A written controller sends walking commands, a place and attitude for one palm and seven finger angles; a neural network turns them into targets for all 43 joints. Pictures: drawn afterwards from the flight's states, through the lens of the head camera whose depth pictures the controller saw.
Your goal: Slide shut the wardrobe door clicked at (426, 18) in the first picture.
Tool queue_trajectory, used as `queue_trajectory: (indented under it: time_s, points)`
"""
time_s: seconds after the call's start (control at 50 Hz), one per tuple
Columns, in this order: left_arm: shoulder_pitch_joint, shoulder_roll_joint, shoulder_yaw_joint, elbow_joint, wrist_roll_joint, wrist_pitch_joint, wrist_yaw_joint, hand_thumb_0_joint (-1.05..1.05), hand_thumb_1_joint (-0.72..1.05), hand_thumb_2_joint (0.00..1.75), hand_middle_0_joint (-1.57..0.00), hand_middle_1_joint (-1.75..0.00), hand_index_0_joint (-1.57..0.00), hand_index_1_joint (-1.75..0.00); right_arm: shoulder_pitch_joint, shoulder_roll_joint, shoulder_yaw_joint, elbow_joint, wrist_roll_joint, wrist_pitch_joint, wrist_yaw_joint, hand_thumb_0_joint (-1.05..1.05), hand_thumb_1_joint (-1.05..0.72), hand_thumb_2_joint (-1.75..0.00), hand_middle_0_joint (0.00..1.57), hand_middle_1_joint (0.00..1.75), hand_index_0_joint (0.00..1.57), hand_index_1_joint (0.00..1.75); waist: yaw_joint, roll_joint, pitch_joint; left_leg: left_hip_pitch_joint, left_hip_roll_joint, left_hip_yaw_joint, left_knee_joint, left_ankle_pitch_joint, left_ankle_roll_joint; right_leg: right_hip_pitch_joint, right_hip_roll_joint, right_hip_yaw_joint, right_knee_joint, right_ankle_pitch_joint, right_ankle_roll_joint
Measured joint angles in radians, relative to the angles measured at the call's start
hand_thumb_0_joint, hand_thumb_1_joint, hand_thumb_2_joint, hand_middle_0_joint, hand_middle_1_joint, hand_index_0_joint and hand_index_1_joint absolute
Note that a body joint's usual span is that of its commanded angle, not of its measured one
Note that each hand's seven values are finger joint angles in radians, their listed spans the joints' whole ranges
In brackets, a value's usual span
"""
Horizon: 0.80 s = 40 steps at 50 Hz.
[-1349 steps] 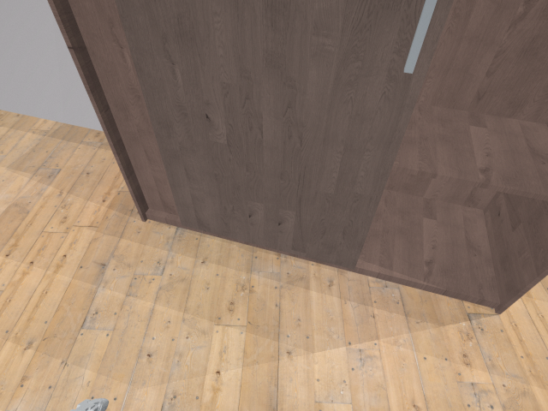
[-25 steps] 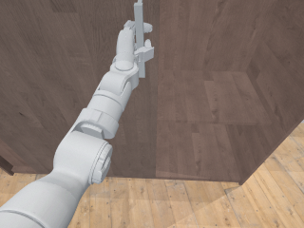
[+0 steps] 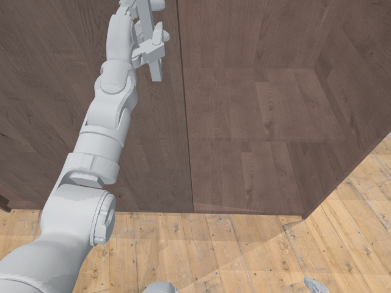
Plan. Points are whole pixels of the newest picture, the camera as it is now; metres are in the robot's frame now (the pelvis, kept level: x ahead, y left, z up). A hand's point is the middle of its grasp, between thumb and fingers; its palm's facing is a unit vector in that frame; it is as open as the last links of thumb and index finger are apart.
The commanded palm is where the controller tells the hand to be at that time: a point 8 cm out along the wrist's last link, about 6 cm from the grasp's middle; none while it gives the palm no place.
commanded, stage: step sideways, sliding the door along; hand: left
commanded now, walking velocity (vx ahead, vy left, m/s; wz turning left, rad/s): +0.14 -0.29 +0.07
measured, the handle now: (150, 28) +0.51 +0.12 +0.26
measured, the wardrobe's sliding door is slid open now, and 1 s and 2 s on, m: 0.56 0.46 0.25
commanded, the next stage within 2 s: none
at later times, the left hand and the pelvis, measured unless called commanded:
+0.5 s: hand (175, 44) +0.48 +0.07 +0.25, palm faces +0.26 -0.96 -0.08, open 6.2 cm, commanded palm +0.45 +0.05 +0.26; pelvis +0.06 -0.12 -0.01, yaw +9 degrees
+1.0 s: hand (226, 46) +0.48 -0.02 +0.25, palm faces +0.21 -0.97 -0.09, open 6.5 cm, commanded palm +0.46 -0.04 +0.25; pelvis +0.12 -0.17 +0.01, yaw +11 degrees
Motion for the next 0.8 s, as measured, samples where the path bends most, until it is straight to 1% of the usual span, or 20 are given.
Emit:
queue_trajectory:
  time_s: [0.04,0.06,0.1,0.16,0.2,0.24,0.28,0.3,0.34,0.42,0.44,0.52,0.56,0.58,0.6,0.66,0.68,0.72,0.74,0.8]
  points:
    - [-0.006,-0.020,-0.016,-0.032,0.003,-0.001,0.011,-0.02,0.74,0.86,-0.45,-1.40,-0.26,-1.37,-0.017,-0.001,-0.007,0.007,0.001,-0.009,-0.002,0.01,-0.90,-0.90,0.21,0.30,0.20,0.30,0.022,-0.033,0.026,-0.007,-0.023,0.008,0.031,-0.050,0.005,0.015,-0.015,-0.002,-0.009,-0.002,-0.008]
    - [-0.004,-0.026,-0.024,-0.054,0.003,-0.003,0.020,-0.02,0.75,0.86,-0.45,-1.40,-0.26,-1.38,-0.025,-0.002,-0.008,0.003,-0.001,-0.015,-0.001,0.01,-0.90,-0.90,0.21,0.30,0.20,0.30,0.030,-0.051,0.036,0.009,-0.029,0.023,-0.025,-0.022,0.008,0.016,-0.024,-0.001,-0.005,-0.004,-0.008]
    - [0.005,-0.032,-0.034,-0.102,-0.008,-0.004,0.037,-0.01,0.76,0.87,-0.45,-1.40,-0.25,-1.38,-0.037,-0.016,-0.012,-0.026,-0.005,-0.023,0.008,0.02,-0.90,-0.90,0.21,0.30,0.20,0.30,0.039,-0.055,0.035,0.060,-0.013,0.027,-0.181,0.156,0.015,-0.031,-0.019,0.000,0.076,-0.020,0.013]
    - [0.007,-0.021,-0.035,-0.159,-0.033,-0.014,0.037,-0.01,0.79,0.87,-0.45,-1.40,-0.21,-1.38,-0.092,-0.006,-0.034,-0.056,0.001,-0.001,0.036,0.01,-0.90,-0.90,0.20,0.29,0.20,0.30,0.049,-0.076,0.079,0.076,-0.011,0.024,-0.165,0.078,-0.037,-0.123,-0.021,0.094,0.291,-0.129,0.039]
    - [0.021,-0.019,-0.030,-0.201,-0.029,-0.013,0.035,-0.01,0.80,0.87,-0.45,-1.40,-0.19,-1.38,-0.118,0.001,-0.035,-0.074,0.003,0.011,0.050,0.01,-0.90,-0.90,0.20,0.29,0.20,0.30,0.053,-0.066,0.100,0.083,0.002,0.003,-0.164,0.066,-0.056,-0.150,-0.042,0.132,0.295,-0.140,0.045]
    - [0.030,-0.017,-0.034,-0.228,-0.020,-0.012,0.035,-0.01,0.80,0.87,-0.45,-1.40,-0.17,-1.38,-0.129,0.011,-0.032,-0.092,0.006,0.016,0.062,0.01,-0.90,-0.90,0.20,0.29,0.20,0.30,0.066,-0.046,0.113,0.089,0.027,-0.024,-0.161,0.062,-0.076,-0.143,-0.071,0.146,0.201,-0.097,0.048]
    - [0.036,-0.013,-0.040,-0.246,-0.012,-0.006,0.033,-0.02,0.80,0.87,-0.45,-1.40,-0.16,-1.38,-0.132,0.027,-0.024,-0.108,0.011,0.018,0.072,0.01,-0.90,-0.90,0.20,0.29,0.20,0.30,0.088,-0.036,0.117,0.096,0.055,-0.049,-0.144,0.045,-0.103,-0.107,-0.093,0.142,0.079,-0.008,0.056]
    - [0.041,-0.009,-0.040,-0.255,-0.007,-0.003,0.031,-0.02,0.80,0.87,-0.45,-1.40,-0.15,-1.38,-0.135,0.034,-0.019,-0.115,0.014,0.020,0.076,0.01,-0.90,-0.90,0.20,0.29,0.20,0.30,0.098,-0.029,0.118,0.099,0.073,-0.062,-0.130,0.031,-0.116,-0.089,-0.093,0.118,0.047,0.065,0.078]
    - [0.056,-0.009,-0.035,-0.275,0.003,0.002,0.035,-0.02,0.80,0.87,-0.45,-1.40,-0.15,-1.37,-0.148,0.040,-0.013,-0.120,0.023,0.024,0.079,0.01,-0.90,-0.90,0.20,0.30,0.20,0.30,0.093,0.005,0.123,0.095,0.112,-0.101,-0.101,0.018,-0.115,-0.061,-0.065,0.066,0.042,0.082,0.104]
    - [0.082,-0.013,-0.035,-0.317,0.019,0.019,0.045,-0.03,0.79,0.87,-0.45,-1.40,-0.16,-1.36,-0.184,0.047,-0.017,-0.106,0.031,0.033,0.075,0.01,-0.90,-0.90,0.21,0.30,0.20,0.30,0.073,-0.020,0.116,0.062,0.117,-0.081,-0.091,0.103,-0.060,-0.048,-0.089,0.006,0.049,0.032,0.082]
    - [0.094,-0.013,-0.037,-0.331,0.020,0.023,0.049,-0.03,0.79,0.87,-0.45,-1.40,-0.16,-1.35,-0.188,0.044,-0.019,-0.106,0.029,0.036,0.074,0.01,-0.90,-0.90,0.21,0.30,0.20,0.30,0.074,-0.029,0.106,0.074,0.117,-0.069,-0.125,0.106,-0.061,-0.053,-0.095,0.001,0.054,0.026,0.078]
    - [0.135,-0.001,-0.028,-0.388,0.000,0.037,0.044,-0.03,0.79,0.87,-0.45,-1.40,-0.16,-1.34,-0.190,0.020,-0.040,-0.150,0.016,0.043,0.090,0.01,-0.90,-0.90,0.21,0.30,0.20,0.30,0.090,-0.007,0.088,0.105,0.153,-0.068,-0.197,0.077,-0.135,-0.063,-0.054,0.027,0.076,-0.016,0.065]
    - [0.161,-0.003,-0.011,-0.422,-0.001,0.034,0.044,-0.03,0.79,0.87,-0.45,-1.40,-0.15,-1.33,-0.198,0.006,-0.047,-0.162,0.024,0.043,0.098,0.01,-0.90,-0.90,0.20,0.30,0.20,0.30,0.086,0.023,0.110,0.097,0.179,-0.071,-0.168,0.113,-0.140,-0.027,-0.032,0.007,0.041,0.002,0.045]
    - [0.174,-0.008,-0.005,-0.438,0.002,0.032,0.044,-0.03,0.78,0.87,-0.45,-1.40,-0.15,-1.33,-0.199,0.003,-0.049,-0.163,0.030,0.043,0.099,0.01,-0.90,-0.90,0.20,0.30,0.20,0.30,0.078,0.024,0.116,0.076,0.177,-0.068,-0.133,0.150,-0.113,-0.012,-0.034,-0.004,0.021,0.009,0.038]
    - [0.185,-0.015,-0.003,-0.454,0.008,0.031,0.044,-0.03,0.78,0.87,-0.45,-1.40,-0.16,-1.33,-0.200,0.001,-0.050,-0.162,0.035,0.042,0.097,0.01,-0.90,-0.90,0.20,0.29,0.20,0.30,0.073,0.014,0.118,0.052,0.155,-0.068,-0.082,0.118,-0.092,-0.006,-0.044,-0.009,0.009,0.012,0.033]
    - [0.221,-0.040,-0.019,-0.514,0.026,0.034,0.054,-0.03,0.78,0.88,-0.45,-1.40,-0.16,-1.32,-0.195,-0.006,-0.049,-0.153,0.036,0.021,0.078,0.01,-0.90,-0.90,0.20,0.29,0.20,0.30,0.075,-0.029,0.116,0.014,0.054,-0.035,-0.034,-0.016,-0.047,-0.009,-0.083,-0.004,-0.016,0.024,0.029]
    - [0.234,-0.048,-0.029,-0.539,0.030,0.039,0.059,-0.03,0.78,0.87,-0.45,-1.40,-0.16,-1.32,-0.194,-0.009,-0.048,-0.152,0.033,0.016,0.073,0.01,-0.90,-0.90,0.20,0.29,0.20,0.30,0.075,-0.035,0.113,0.021,0.035,-0.009,-0.084,0.015,-0.040,-0.014,-0.087,-0.001,-0.019,0.033,0.029]
    - [0.259,-0.065,-0.052,-0.578,0.034,0.047,0.065,-0.03,0.79,0.87,-0.45,-1.40,-0.16,-1.31,-0.185,-0.017,-0.049,-0.154,0.029,0.016,0.073,0.01,-0.90,-0.90,0.20,0.29,0.19,0.30,0.075,-0.025,0.094,0.056,0.034,0.045,-0.199,0.220,-0.020,-0.026,-0.073,0.001,-0.007,0.042,0.040]
    - [0.266,-0.071,-0.068,-0.590,0.035,0.050,0.064,-0.03,0.79,0.86,-0.45,-1.40,-0.16,-1.30,-0.179,-0.017,-0.052,-0.156,0.030,0.020,0.077,0.01,-0.90,-0.90,0.20,0.29,0.19,0.30,0.078,-0.021,0.081,0.075,0.047,0.054,-0.230,0.224,-0.024,-0.033,-0.060,0.005,0.007,0.035,0.049]
    - [0.272,-0.079,-0.112,-0.610,0.029,0.052,0.051,-0.02,0.80,0.85,-0.45,-1.40,-0.14,-1.28,-0.164,-0.001,-0.054,-0.172,0.023,0.030,0.099,0.01,-0.90,-0.90,0.20,0.29,0.19,0.30,0.098,-0.045,0.070,0.107,0.054,0.070,-0.246,0.100,-0.075,-0.058,-0.046,0.069,0.089,-0.024,0.075]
